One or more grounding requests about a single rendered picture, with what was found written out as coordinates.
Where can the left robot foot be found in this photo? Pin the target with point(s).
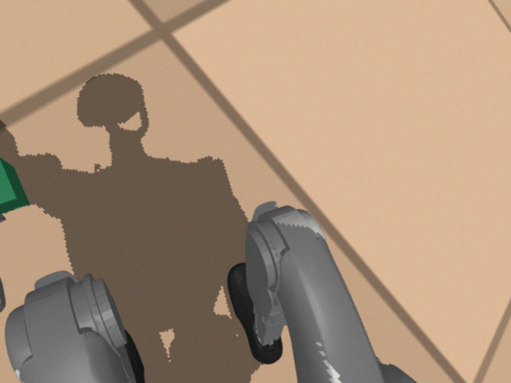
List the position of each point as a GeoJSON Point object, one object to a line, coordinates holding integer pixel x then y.
{"type": "Point", "coordinates": [135, 359]}

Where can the small box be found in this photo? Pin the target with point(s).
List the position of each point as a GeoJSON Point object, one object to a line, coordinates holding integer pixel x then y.
{"type": "Point", "coordinates": [12, 195]}

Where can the right robot foot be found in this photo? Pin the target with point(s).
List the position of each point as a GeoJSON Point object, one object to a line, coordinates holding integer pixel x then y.
{"type": "Point", "coordinates": [243, 307]}

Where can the right robot hand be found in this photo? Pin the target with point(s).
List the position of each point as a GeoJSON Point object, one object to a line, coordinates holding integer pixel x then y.
{"type": "Point", "coordinates": [393, 374]}

